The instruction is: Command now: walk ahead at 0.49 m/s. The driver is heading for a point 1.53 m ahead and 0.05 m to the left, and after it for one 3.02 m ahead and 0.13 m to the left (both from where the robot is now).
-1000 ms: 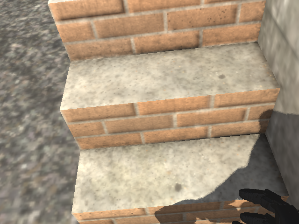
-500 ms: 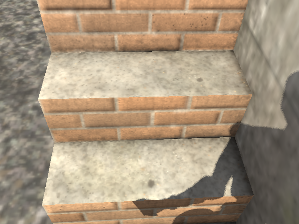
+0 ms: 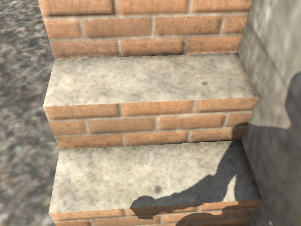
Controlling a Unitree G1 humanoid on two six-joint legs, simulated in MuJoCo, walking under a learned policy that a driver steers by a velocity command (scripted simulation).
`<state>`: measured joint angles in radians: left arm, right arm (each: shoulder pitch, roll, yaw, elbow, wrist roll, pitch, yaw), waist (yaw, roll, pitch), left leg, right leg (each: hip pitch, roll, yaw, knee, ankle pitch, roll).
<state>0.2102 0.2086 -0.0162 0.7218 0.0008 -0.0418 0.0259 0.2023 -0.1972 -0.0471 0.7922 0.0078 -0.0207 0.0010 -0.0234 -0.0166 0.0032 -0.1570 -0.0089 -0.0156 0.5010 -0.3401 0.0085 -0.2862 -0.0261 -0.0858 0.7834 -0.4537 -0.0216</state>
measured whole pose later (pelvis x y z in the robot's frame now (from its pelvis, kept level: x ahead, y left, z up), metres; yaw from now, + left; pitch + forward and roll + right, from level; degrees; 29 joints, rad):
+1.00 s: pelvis +0.05 +0.07 +0.00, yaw +0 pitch +1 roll +2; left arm 0.24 0.15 0.00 0.86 0.02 -0.01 0.01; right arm 0.11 -0.15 -0.01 0.86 -0.01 0.04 -0.04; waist 0.02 -0.03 0.02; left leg -0.24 0.03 0.07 0.50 -0.28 -0.03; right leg -0.29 -0.06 0.00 0.59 -0.26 0.06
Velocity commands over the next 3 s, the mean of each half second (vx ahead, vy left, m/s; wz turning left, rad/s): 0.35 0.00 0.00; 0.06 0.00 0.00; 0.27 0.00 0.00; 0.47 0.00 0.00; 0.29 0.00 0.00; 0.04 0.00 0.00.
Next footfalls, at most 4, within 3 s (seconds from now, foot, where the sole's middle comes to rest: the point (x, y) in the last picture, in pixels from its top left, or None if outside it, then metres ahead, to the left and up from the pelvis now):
0.72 left None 0.08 0.21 -0.77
0.98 right None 0.08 -0.06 -0.77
2.04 right None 0.22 -0.12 -0.55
2.54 left None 0.04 0.09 -0.77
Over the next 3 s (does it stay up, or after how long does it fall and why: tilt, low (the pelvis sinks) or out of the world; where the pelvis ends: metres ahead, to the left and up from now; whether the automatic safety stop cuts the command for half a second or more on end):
stays up -0.03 0.03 0.00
